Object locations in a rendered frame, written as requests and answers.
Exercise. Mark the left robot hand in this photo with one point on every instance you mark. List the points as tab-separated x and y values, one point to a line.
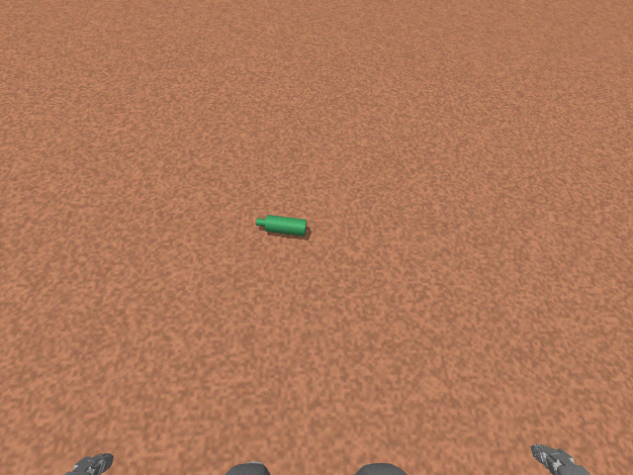
92	466

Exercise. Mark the right robot hand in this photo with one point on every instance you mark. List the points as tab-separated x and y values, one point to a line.
559	462

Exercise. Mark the bottle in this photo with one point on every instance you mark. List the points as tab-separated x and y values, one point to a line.
283	225

